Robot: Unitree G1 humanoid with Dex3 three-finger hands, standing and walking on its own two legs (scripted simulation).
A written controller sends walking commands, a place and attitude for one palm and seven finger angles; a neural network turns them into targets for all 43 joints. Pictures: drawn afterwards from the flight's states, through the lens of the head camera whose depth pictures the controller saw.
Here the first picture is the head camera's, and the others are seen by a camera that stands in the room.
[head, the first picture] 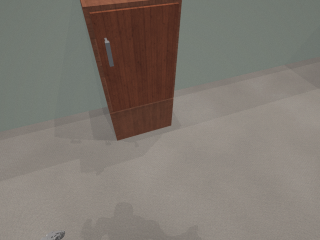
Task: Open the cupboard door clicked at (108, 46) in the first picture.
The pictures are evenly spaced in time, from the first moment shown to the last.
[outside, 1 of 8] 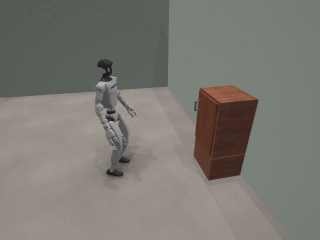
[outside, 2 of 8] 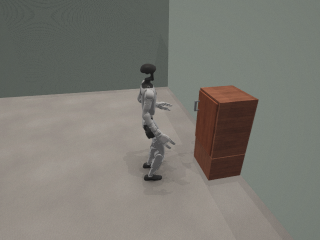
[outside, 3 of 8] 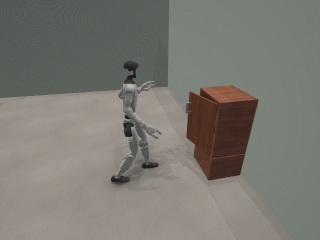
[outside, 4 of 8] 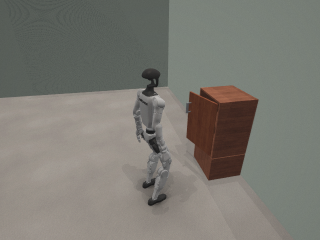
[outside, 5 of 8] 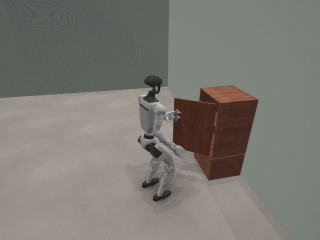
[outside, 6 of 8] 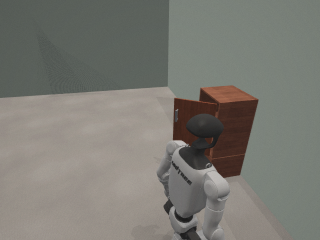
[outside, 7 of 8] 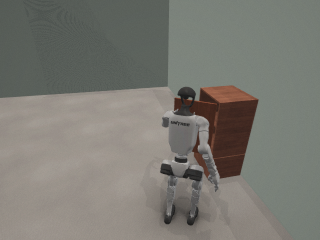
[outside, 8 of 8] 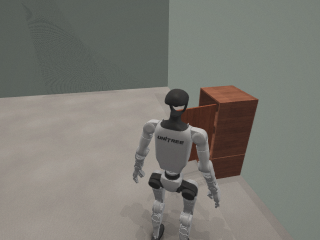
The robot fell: no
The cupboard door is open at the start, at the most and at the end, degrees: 0 99 98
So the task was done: yes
